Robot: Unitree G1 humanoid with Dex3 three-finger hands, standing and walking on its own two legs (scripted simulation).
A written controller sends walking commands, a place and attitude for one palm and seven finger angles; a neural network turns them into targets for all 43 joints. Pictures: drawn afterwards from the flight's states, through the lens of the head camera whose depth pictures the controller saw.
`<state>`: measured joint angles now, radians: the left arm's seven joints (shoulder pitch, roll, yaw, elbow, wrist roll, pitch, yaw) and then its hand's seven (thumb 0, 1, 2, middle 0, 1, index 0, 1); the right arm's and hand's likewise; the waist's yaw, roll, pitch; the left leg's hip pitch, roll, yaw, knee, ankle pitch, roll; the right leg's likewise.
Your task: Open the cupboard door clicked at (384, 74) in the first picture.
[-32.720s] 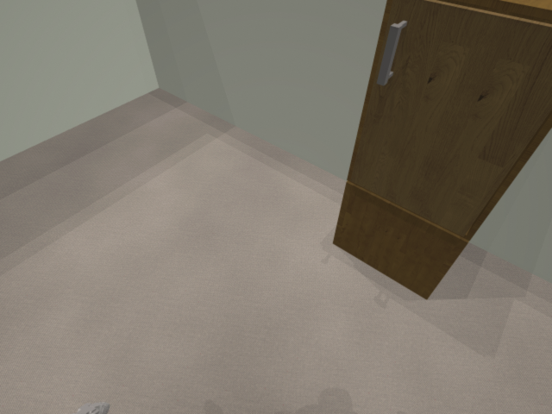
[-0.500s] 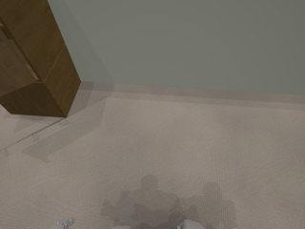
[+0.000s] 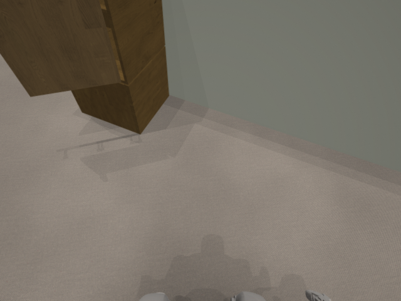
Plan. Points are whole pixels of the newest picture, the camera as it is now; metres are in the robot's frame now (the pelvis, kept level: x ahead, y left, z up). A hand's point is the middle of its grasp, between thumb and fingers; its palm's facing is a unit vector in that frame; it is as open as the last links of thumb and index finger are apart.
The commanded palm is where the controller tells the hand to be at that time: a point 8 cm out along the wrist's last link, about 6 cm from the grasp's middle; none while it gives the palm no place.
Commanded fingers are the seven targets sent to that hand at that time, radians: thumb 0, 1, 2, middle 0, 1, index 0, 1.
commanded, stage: turn to face it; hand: left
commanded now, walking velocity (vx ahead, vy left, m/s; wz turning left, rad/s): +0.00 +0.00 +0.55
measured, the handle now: out of the picture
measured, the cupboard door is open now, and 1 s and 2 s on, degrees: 41 41 41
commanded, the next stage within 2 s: take the last steps up to it in 0.46 s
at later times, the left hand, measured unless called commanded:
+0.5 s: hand out of the picture +0.02 +0.16 -0.15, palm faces +0.28 -0.94 -0.22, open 7.4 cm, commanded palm none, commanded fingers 0.00 0.90 0.90 -0.20 -0.30 -0.20 -0.30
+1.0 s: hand out of the picture +0.02 +0.17 -0.14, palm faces +0.45 -0.86 -0.22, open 7.4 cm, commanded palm none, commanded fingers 0.00 0.90 0.90 -0.20 -0.30 -0.20 -0.30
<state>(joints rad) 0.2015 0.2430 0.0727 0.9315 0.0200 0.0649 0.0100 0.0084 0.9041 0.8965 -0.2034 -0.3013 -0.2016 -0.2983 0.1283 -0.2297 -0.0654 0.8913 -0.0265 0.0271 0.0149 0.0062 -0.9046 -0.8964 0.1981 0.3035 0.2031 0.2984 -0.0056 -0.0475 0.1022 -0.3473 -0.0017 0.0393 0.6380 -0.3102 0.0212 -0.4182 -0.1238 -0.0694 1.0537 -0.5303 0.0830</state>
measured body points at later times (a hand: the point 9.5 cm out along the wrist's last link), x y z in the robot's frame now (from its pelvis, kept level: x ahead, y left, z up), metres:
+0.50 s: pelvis +0.03 -0.03 +0.01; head +0.07 -0.02 +0.46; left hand +0.01 +0.21 -0.13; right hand +0.18 -0.25 -0.13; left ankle -0.01 +0.08 -0.70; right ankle +0.03 -0.15 -0.72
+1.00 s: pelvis +0.08 +0.00 +0.02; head +0.11 -0.01 +0.47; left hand +0.00 +0.22 -0.13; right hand +0.22 -0.22 -0.14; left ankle +0.03 +0.13 -0.65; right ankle +0.09 -0.14 -0.72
